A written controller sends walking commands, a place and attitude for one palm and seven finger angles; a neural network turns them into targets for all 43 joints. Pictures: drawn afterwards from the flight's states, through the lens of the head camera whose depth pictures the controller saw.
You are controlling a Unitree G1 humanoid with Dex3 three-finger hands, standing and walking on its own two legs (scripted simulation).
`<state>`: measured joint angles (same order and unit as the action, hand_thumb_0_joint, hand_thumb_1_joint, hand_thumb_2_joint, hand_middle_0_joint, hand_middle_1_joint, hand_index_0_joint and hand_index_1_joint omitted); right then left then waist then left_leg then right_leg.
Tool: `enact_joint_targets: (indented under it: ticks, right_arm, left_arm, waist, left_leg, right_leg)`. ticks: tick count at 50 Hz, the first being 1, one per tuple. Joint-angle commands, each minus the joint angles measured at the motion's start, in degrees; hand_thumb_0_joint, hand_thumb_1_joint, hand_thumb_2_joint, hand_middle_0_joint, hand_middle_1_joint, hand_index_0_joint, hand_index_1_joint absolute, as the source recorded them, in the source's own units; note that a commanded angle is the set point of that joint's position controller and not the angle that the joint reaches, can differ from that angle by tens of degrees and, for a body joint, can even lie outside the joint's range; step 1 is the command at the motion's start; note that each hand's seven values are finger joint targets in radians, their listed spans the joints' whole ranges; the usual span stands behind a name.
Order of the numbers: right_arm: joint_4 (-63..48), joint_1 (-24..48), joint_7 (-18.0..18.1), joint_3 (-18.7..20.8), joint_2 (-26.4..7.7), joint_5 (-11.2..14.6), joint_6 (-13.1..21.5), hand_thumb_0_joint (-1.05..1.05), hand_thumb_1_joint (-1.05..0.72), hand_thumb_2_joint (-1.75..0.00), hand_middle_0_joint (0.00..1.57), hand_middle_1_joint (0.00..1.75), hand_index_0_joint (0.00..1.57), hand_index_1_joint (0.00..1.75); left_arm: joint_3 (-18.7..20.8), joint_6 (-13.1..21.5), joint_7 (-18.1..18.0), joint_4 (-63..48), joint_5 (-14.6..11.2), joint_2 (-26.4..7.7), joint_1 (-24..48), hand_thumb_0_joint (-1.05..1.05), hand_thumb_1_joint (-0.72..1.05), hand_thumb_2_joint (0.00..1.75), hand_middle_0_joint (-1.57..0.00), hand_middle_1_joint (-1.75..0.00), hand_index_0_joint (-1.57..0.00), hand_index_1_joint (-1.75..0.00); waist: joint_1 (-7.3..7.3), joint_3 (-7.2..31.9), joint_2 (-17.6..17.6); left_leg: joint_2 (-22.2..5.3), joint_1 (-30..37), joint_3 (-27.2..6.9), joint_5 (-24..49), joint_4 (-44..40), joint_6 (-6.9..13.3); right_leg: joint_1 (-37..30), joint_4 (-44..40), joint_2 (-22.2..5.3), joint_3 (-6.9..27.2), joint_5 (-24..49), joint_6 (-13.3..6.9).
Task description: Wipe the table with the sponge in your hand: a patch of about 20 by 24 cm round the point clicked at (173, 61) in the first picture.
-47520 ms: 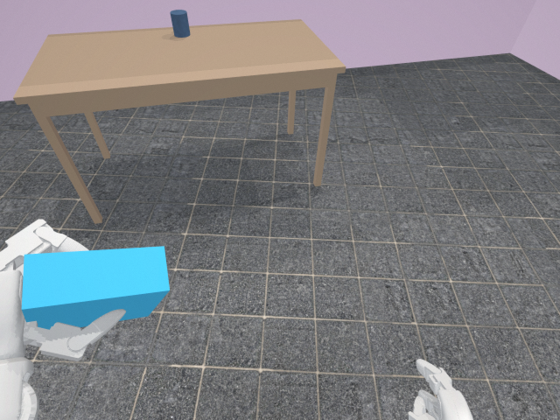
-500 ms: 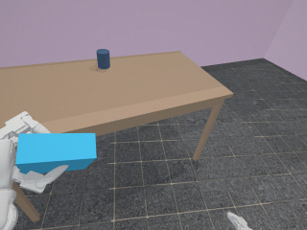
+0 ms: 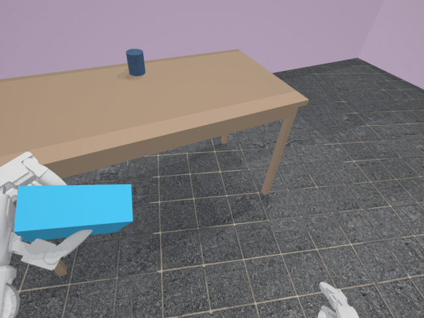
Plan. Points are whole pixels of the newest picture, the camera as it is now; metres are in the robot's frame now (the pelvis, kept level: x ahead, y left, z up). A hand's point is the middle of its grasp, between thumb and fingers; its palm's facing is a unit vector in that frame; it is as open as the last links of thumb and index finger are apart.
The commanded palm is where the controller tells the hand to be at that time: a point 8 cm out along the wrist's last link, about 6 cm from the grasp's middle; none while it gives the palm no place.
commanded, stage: stop stepping back and stand still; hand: left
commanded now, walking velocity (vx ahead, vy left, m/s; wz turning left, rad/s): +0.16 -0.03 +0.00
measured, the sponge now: (92, 212) +0.22 +0.19 +0.17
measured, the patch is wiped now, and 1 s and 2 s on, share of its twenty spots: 1.00 1.00 1.00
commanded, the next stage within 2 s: stand and wait in 1.32 s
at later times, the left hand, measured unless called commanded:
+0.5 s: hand (22, 230) +0.17 +0.25 +0.19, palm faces +0.45 -0.83 -0.34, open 9.2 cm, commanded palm +0.11 +0.28 +0.20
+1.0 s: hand (18, 217) +0.20 +0.27 +0.18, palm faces +0.45 -0.84 -0.29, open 9.2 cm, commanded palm +0.14 +0.31 +0.20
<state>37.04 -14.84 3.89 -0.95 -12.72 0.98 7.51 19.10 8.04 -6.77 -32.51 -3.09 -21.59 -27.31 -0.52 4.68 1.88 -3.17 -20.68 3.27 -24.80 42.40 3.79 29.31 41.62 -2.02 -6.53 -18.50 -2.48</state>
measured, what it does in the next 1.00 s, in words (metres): steps on the spot: right foot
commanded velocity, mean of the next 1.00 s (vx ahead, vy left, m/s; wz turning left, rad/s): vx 0.04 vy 0.00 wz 0.00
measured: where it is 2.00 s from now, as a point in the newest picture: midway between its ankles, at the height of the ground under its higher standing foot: outside the picture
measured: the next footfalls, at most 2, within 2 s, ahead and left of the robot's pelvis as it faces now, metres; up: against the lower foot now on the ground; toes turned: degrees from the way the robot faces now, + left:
right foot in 0.22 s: +0.06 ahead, -0.10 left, +0.00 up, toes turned +1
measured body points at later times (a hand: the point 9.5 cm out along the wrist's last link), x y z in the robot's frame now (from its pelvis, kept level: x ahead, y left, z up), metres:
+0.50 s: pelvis -0.04 +0.00 +0.01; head -0.05 +0.01 +0.46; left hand +0.14 +0.29 +0.21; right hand +0.13 -0.24 -0.06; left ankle -0.01 +0.12 -0.71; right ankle +0.01 -0.11 -0.68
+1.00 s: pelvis -0.01 +0.02 +0.03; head -0.02 +0.04 +0.48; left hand +0.17 +0.32 +0.20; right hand +0.19 -0.19 -0.04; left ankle -0.01 +0.12 -0.71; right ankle +0.02 -0.10 -0.71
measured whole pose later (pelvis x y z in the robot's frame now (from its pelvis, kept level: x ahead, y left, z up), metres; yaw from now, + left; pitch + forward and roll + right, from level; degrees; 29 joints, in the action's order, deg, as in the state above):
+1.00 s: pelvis -0.01 +0.02 +0.03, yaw +2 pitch -1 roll -1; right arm 35.3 -9.8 3.7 -1.6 -11.0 0.0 6.5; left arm 16.8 6.8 -9.9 -26.2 -2.4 -18.5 -25.3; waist 0.3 1.1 0.7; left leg -0.3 -14.1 1.4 -15.3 29.9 1.7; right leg 13.3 25.4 -0.1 -1.8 -11.6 0.7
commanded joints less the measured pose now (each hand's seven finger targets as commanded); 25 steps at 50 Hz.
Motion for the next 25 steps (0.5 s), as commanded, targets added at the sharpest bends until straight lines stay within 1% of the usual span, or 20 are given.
enact_joint_targets:
  ticks: [1,2,3,6,8,9,10,11,12,13,14,15,17,18,19,20,21,22,23,25]
  right_arm:
    - [-9.76,5.76,0.77,2.90,-6.16,1.01,4.98,0.00,-0.90,-0.90,0.20,0.30,0.20,0.30]
    - [-8.57,4.95,-0.40,3.16,-5.80,1.14,4.86,0.00,-0.90,-0.90,0.20,0.30,0.20,0.30]
    - [-8.03,5.52,-0.98,3.09,-5.84,1.38,4.70,0.00,-0.90,-0.90,0.20,0.30,0.20,0.30]
    - [-9.03,6.47,-0.84,2.94,-6.82,0.81,4.17,0.00,-0.90,-0.90,0.20,0.30,0.20,0.30]
    - [-10.40,8.46,-0.39,2.92,-7.63,-0.01,3.40,0.00,-0.90,-0.90,0.20,0.30,0.20,0.30]
    - [-10.12,8.00,-0.48,2.99,-7.24,-0.02,2.81,0.00,-0.90,-0.90,0.20,0.30,0.20,0.30]
    - [-10.81,9.05,-0.70,3.79,-6.50,0.41,2.15,0.00,-0.90,-0.90,0.20,0.30,0.20,0.30]
    - [-11.42,8.99,-0.58,3.81,-7.05,0.59,2.65,0.00,-0.90,-0.90,0.20,0.30,0.20,0.30]
    - [-9.19,7.91,-0.78,3.66,-5.52,0.33,3.00,0.00,-0.90,-0.90,0.20,0.30,0.20,0.30]
    - [-8.43,6.70,-0.89,4.59,-7.02,0.36,2.84,0.00,-0.90,-0.90,0.20,0.30,0.20,0.30]
    - [-8.35,7.63,-0.70,4.69,-7.07,0.61,2.26,0.00,-0.90,-0.90,0.20,0.30,0.20,0.30]
    - [-8.09,7.82,-0.24,3.64,-5.51,0.28,1.92,0.00,-0.90,-0.90,0.20,0.30,0.20,0.30]
    - [-8.59,8.48,0.97,2.62,-4.30,-0.09,2.18,0.00,-0.90,-0.90,0.20,0.30,0.20,0.30]
    - [-8.65,8.15,1.76,2.55,-4.71,-0.42,2.59,0.00,-0.90,-0.90,0.20,0.30,0.20,0.30]
    - [-9.36,7.79,2.51,3.12,-6.46,-0.67,2.93,0.00,-0.90,-0.90,0.20,0.30,0.20,0.30]
    - [-10.12,7.97,2.35,3.35,-8.20,-0.71,3.12,0.00,-0.90,-0.90,0.20,0.30,0.20,0.30]
    - [-10.39,8.58,2.02,3.80,-8.09,-0.31,3.35,0.00,-0.90,-0.90,0.20,0.30,0.20,0.30]
    - [-9.68,6.42,1.15,3.60,-6.23,0.12,3.57,0.00,-0.90,-0.90,0.20,0.30,0.20,0.30]
    - [-9.36,7.02,0.32,3.49,-6.12,0.07,3.91,0.00,-0.90,-0.90,0.20,0.30,0.20,0.30]
    - [-9.41,8.14,-0.20,2.49,-5.43,0.29,4.18,0.00,-0.90,-0.90,0.20,0.30,0.20,0.30]
  left_arm:
    - [8.11,3.26,-2.60,-5.08,0.37,-10.69,9.57,0.00,0.10,1.30,-1.20,-1.60,-1.20,-1.60]
    - [7.69,3.04,-2.09,-3.59,0.52,-10.32,9.16,0.00,0.10,1.30,-1.20,-1.60,-1.20,-1.60]
    - [7.63,2.95,-1.70,-1.24,0.16,-9.61,6.72,0.00,0.10,1.30,-1.20,-1.60,-1.20,-1.60]
    - [6.05,3.11,-0.98,-1.97,-0.70,-7.37,3.15,0.00,0.10,1.30,-1.20,-1.60,-1.20,-1.60]
    - [6.18,2.55,-0.85,-3.16,-0.53,-7.63,2.64,0.00,0.10,1.30,-1.20,-1.60,-1.20,-1.60]
    - [5.50,2.00,-0.55,-2.74,0.29,-7.63,2.45,0.00,0.10,1.30,-1.20,-1.60,-1.20,-1.60]
    - [4.76,2.16,-0.12,-5.10,0.26,-8.23,5.11,0.00,0.10,1.30,-1.20,-1.60,-1.20,-1.60]
    - [7.50,3.19,0.04,-9.26,-0.40,-11.97,9.42,0.00,0.10,1.30,-1.20,-1.60,-1.20,-1.60]
    - [7.84,3.75,-0.15,-10.32,-0.47,-11.73,11.32,0.00,0.10,1.30,-1.20,-1.60,-1.20,-1.60]
    - [7.99,4.02,-0.23,-12.19,-0.25,-12.61,11.70,0.00,0.10,1.30,-1.20,-1.60,-1.20,-1.60]
    - [8.70,3.94,-0.18,-14.86,-0.14,-13.62,13.50,0.00,0.10,1.30,-1.20,-1.60,-1.20,-1.60]
    - [7.63,3.76,-0.41,-14.28,-0.14,-12.04,11.45,0.00,0.10,1.30,-1.20,-1.60,-1.20,-1.60]
    - [6.76,3.28,-1.89,-13.97,-0.06,-10.70,9.34,0.00,0.10,1.30,-1.20,-1.60,-1.20,-1.60]
    - [6.62,3.35,-2.69,-13.05,-0.13,-10.19,8.32,0.00,0.10,1.30,-1.20,-1.60,-1.20,-1.60]
    - [5.52,3.16,-3.07,-11.24,-0.64,-8.29,6.81,0.00,0.10,1.30,-1.20,-1.60,-1.20,-1.60]
    - [5.77,3.40,-3.55,-12.68,-0.65,-8.08,8.11,0.00,0.10,1.30,-1.20,-1.60,-1.20,-1.60]
    - [7.14,3.06,-3.72,-11.78,0.06,-9.25,9.52,0.00,0.10,1.30,-1.20,-1.60,-1.20,-1.60]
    - [6.06,2.71,-3.39,-9.03,0.35,-8.59,10.30,0.00,0.10,1.30,-1.20,-1.60,-1.20,-1.60]
    - [6.43,2.44,-3.18,-6.90,0.59,-8.53,9.04,0.00,0.10,1.30,-1.20,-1.60,-1.20,-1.60]
    - [5.17,2.26,-3.09,-6.09,0.16,-7.07,4.30,0.00,0.10,1.30,-1.20,-1.60,-1.20,-1.60]
  waist:
    - [-1.89,-1.05,-20.65]
    - [-1.88,-3.17,-14.17]
    - [-1.07,-4.74,-10.17]
    - [-0.05,-4.62,-9.49]
    - [2.06,-2.30,-8.24]
    - [1.85,-2.71,0.00]
    - [1.56,-1.60,14.49]
    - [0.24,-0.97,13.95]
    - [-0.72,0.94,8.43]
    - [-1.02,-2.16,7.29]
    - [-1.32,-3.63,3.86]
    - [-1.57,-3.62,2.47]
    - [-1.29,0.01,0.87]
    - [-1.44,1.71,-3.28]
    - [-1.72,0.60,-10.63]
    - [-0.87,0.24,-21.58]
    - [-0.27,1.46,-20.25]
    - [-1.94,-2.71,-16.69]
    - [-1.17,-3.87,-14.60]
    - [0.15,-2.53,-11.78]
  left_leg:
    - [-14.52,5.49,-25.55,-2.83,-28.50,11.15]
    - [-14.93,3.61,-26.24,-3.18,-27.48,11.36]
    - [-15.00,0.34,-23.20,-5.51,-26.57,10.42]
    - [-11.14,-7.17,-14.49,-8.33,-25.82,5.68]
    - [-7.10,-14.82,-9.68,-12.51,-15.01,2.65]
    - [-0.66,-17.11,-3.21,-9.33,0.29,0.90]
    - [4.01,-21.82,0.83,-6.54,20.52,-0.99]
    - [3.39,-21.03,-3.50,-0.93,32.67,-1.78]
    - [1.03,-18.88,-6.96,0.48,33.61,-2.09]
    - [-0.91,-16.75,-8.10,2.65,32.03,-2.09]
    - [-3.19,-10.37,-8.99,3.12,26.60,-1.50]
    - [-3.66,-2.96,-6.74,2.72,18.68,-0.97]
    - [-1.47,8.51,-1.86,2.52,0.52,-0.28]
    - [0.88,11.59,0.70,2.18,-8.02,-0.34]
    - [-1.42,10.87,-5.87,-5.16,-17.39,1.03]
    - [-10.11,10.87,-20.81,-12.86,-25.12,4.92]
    - [-13.02,5.24,-23.64,-9.61,-29.10,7.32]
    - [-13.33,2.73,-26.68,-10.60,-29.78,7.70]
    - [-12.73,0.89,-23.81,-8.00,-28.69,7.14]
    - [-9.40,-1.07,-15.14,-1.88,-24.16,3.65]
  right_leg:
    - [12.57,30.01,1.72,6.41,-9.22,2.64]
    - [13.86,32.04,-0.44,9.11,-6.76,2.68]
    - [11.94,28.45,-2.18,10.05,-5.84,2.56]
    - [-6.38,5.32,-0.94,4.40,-5.11,2.25]
    - [-23.60,-7.83,1.92,1.27,-3.72,1.40]
    - [-25.42,-14.91,0.30,3.97,-2.40,-0.07]
    - [-24.65,-25.05,-10.78,23.10,-9.05,-5.21]
    - [-18.62,-29.33,-17.57,34.42,-3.61,-8.20]
    - [-13.52,-30.96,-19.18,36.27,-19.44,-9.48]
    - [-7.11,-31.28,-19.69,35.14,-22.96,-10.33]
    - [0.10,-29.64,-19.08,30.50,-20.68,-9.52]
    - [5.04,-27.86,-17.13,24.36,-19.72,-8.14]
    - [5.30,-22.12,-12.95,16.12,-20.59,-5.91]
    - [2.41,-17.89,-9.38,13.38,-20.55,-4.52]
    - [1.34,-8.83,-5.36,9.90,-19.70,-2.30]
    - [3.71,3.51,1.82,4.28,-14.90,1.26]
    - [0.97,15.62,4.78,3.42,-12.29,3.20]
    - [3.17,18.70,2.46,6.19,-9.99,3.13]
    - [1.75,15.57,0.50,7.44,-8.49,3.23]
    - [-9.24,-1.69,0.23,5.34,-6.73,3.32]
